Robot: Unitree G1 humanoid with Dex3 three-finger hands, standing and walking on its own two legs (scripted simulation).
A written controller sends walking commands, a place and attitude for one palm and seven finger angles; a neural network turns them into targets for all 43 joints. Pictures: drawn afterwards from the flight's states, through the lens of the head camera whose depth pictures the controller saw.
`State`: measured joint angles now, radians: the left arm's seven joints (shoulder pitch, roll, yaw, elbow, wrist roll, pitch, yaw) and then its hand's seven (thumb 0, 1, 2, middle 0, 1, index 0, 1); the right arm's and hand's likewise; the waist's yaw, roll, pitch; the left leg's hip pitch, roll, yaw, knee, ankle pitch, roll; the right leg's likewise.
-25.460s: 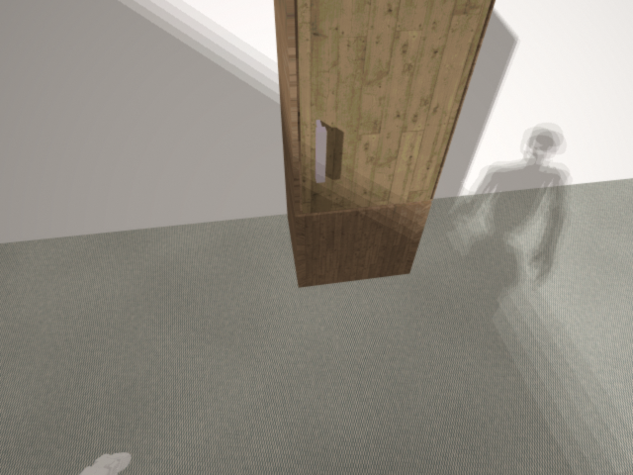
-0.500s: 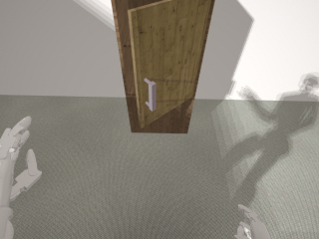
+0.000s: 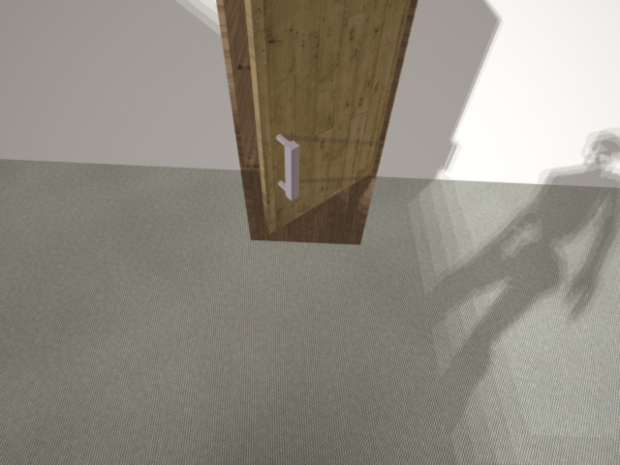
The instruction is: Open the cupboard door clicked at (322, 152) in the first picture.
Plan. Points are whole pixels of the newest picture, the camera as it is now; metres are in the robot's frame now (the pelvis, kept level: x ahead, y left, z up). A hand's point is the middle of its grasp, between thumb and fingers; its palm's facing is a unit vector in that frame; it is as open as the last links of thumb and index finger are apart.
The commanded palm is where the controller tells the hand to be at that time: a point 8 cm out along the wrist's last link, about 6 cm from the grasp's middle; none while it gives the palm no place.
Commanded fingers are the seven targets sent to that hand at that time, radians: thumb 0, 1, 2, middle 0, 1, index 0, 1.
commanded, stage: let the arm hang, fingers relaxed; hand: left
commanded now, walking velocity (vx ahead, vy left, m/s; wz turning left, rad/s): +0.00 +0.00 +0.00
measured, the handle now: (286, 167) +0.72 +0.10 -0.11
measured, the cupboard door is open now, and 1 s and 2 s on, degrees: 41 41 41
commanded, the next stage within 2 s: look to check the result in 0.56 s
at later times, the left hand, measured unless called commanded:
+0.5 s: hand out of the picture +0.11 +0.22 -0.15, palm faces -0.04 -0.94 -0.33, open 7.4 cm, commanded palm none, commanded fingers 0.00 0.90 0.90 -0.20 -0.30 -0.20 -0.30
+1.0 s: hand out of the picture +0.10 +0.23 -0.15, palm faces -0.04 -0.94 -0.33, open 7.4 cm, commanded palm none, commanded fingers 0.00 0.90 0.90 -0.20 -0.30 -0.20 -0.30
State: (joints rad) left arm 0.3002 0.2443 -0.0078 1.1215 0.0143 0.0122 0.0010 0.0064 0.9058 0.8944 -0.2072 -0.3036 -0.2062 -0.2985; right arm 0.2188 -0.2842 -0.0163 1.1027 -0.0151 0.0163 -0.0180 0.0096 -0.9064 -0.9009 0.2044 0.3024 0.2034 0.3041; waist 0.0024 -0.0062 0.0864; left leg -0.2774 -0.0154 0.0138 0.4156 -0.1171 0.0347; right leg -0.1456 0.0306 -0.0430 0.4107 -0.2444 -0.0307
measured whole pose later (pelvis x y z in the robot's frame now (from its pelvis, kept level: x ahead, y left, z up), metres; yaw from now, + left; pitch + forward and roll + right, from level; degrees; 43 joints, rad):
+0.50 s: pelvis +0.02 -0.01 +0.00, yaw -1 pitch -2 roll +0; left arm 0.11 0.28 0.01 1.11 0.01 -0.02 0.01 0.00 0.90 0.90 -0.20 -0.30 -0.20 -0.30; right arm 0.12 -0.30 -0.01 1.13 -0.02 -0.01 -0.01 0.01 -0.91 -0.90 0.21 0.30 0.21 0.30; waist -0.02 0.03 0.04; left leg -0.20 -0.01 0.03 0.34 -0.11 0.02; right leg -0.07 0.03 -0.03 0.34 -0.24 -0.04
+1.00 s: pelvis +0.04 -0.01 +0.01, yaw -1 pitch -1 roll +0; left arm 0.14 0.31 0.01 1.14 0.01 -0.02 0.01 0.00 0.90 0.90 -0.20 -0.30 -0.20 -0.30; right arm 0.11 -0.30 -0.01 1.14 -0.01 -0.01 -0.02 0.01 -0.91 -0.90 0.21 0.30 0.21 0.30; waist -0.01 0.02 0.07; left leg -0.17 -0.01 0.03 0.32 -0.13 0.02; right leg -0.04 0.04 -0.02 0.29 -0.24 -0.04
